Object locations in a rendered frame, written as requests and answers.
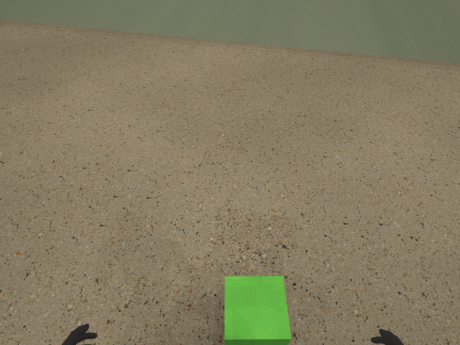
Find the robot right hand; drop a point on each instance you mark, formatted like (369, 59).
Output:
(388, 338)

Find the carton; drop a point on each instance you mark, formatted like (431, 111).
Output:
(256, 311)

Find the robot left hand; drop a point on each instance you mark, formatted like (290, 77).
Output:
(79, 335)

